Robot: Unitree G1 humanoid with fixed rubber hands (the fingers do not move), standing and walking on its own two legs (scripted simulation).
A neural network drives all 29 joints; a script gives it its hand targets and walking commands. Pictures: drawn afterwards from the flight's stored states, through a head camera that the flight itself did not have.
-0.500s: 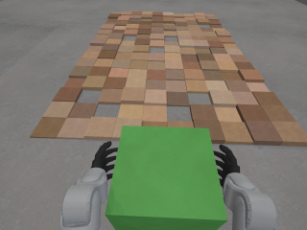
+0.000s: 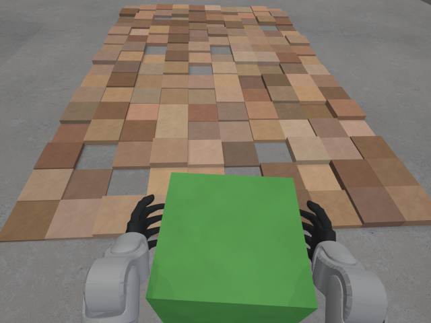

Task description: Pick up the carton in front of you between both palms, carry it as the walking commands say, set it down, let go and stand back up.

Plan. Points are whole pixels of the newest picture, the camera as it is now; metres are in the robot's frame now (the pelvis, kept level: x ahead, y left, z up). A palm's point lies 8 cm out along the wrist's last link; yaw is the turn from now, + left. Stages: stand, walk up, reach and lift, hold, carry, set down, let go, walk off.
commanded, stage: carry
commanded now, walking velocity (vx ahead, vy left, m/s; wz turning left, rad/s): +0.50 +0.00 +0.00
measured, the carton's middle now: (227, 260) +0.25 -0.01 +0.01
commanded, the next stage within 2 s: none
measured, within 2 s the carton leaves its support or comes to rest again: neither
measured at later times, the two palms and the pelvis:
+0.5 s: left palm (171, 103) +0.62 +0.13 +0.09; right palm (283, 102) +0.65 -0.17 +0.09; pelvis +0.33 -0.05 -0.01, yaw +4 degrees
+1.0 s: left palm (182, 30) +1.03 +0.13 +0.13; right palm (266, 34) +1.02 -0.17 +0.13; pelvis +0.67 -0.01 +0.00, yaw +3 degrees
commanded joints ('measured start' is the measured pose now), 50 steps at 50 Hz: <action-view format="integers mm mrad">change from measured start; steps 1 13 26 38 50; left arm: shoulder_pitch -377 -511 -924 -1190 -1076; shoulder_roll -888 -669 -674 -744 -590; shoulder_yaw -676 -620 -550 -476 -394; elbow -78 -105 161 227 83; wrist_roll -278 -338 -338 -356 -215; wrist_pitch -39 27 -65 -53 4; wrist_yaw -161 -119 -92 -52 -17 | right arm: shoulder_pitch -417 -524 -912 -1128 -1189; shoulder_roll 864 645 695 740 698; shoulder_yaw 719 638 569 468 598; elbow -94 -100 196 309 46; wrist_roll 350 300 245 277 426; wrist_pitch -11 50 -36 -30 21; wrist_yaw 221 136 69 47 69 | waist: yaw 25 67 72 3 -30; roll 119 74 -119 21 182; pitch -165 -217 -251 -409 -332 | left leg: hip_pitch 269 119 -549 161 240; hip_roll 238 125 75 -90 129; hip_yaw -212 0 -171 -7 -241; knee -157 414 708 164 109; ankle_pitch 168 517 16 267 304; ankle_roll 53 -38 -48 43 83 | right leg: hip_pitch -123 558 636 547 132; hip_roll -2 111 -160 -44 147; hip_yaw -32 -162 109 -81 -73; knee -144 -484 -725 -85 -397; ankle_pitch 84 25 98 695 -32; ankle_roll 15 -40 -191 -61 7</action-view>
